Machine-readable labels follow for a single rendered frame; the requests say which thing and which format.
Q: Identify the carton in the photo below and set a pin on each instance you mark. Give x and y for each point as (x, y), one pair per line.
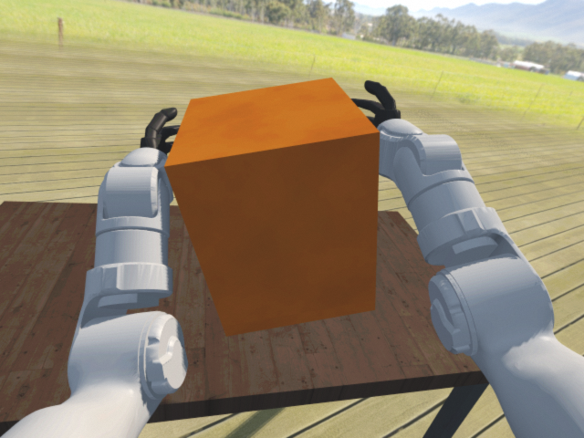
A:
(278, 189)

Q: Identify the right robot forearm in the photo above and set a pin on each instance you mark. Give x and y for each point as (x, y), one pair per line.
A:
(455, 227)

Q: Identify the right robot upper arm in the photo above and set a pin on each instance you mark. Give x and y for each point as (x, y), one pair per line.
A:
(495, 311)

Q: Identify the left robot upper arm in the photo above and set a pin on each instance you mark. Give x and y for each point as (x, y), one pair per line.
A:
(120, 369)

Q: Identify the left robot forearm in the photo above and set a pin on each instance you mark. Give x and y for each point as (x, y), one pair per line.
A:
(132, 229)

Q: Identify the table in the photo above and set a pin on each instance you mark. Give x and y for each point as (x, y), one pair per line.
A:
(46, 250)

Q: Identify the robot left hand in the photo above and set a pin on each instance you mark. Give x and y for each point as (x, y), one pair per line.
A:
(156, 134)

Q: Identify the robot right hand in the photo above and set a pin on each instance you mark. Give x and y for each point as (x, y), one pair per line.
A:
(383, 110)

